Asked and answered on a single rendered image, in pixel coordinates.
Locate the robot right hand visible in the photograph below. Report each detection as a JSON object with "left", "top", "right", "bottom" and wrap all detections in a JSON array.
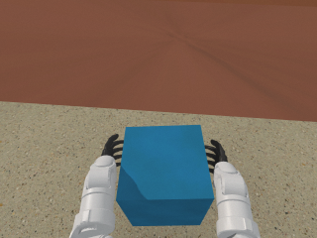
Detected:
[{"left": 204, "top": 139, "right": 228, "bottom": 174}]

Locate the carton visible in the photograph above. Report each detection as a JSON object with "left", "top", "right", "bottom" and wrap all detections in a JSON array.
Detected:
[{"left": 116, "top": 125, "right": 215, "bottom": 226}]

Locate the robot right forearm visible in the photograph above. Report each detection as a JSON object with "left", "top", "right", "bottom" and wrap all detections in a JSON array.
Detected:
[{"left": 213, "top": 162, "right": 261, "bottom": 238}]

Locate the robot left forearm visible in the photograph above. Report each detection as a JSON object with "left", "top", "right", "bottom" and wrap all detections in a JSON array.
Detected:
[{"left": 69, "top": 155, "right": 117, "bottom": 238}]

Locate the robot left hand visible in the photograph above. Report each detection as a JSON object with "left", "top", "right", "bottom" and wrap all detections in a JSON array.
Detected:
[{"left": 101, "top": 134, "right": 124, "bottom": 167}]

